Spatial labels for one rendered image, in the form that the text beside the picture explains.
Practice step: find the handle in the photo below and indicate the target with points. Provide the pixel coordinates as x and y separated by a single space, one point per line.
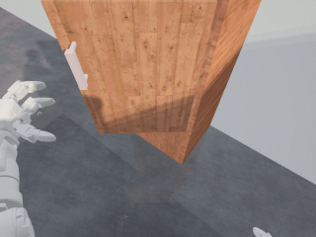
75 66

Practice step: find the cupboard door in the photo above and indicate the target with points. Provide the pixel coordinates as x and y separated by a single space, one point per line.
143 58

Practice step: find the robot left hand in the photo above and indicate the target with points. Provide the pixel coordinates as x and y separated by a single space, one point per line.
11 112

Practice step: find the left robot forearm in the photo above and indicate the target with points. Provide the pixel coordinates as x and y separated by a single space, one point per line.
10 195

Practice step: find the robot right hand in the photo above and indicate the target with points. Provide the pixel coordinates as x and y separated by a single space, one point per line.
260 233

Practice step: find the robot left upper arm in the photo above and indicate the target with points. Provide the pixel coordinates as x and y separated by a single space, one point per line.
15 222

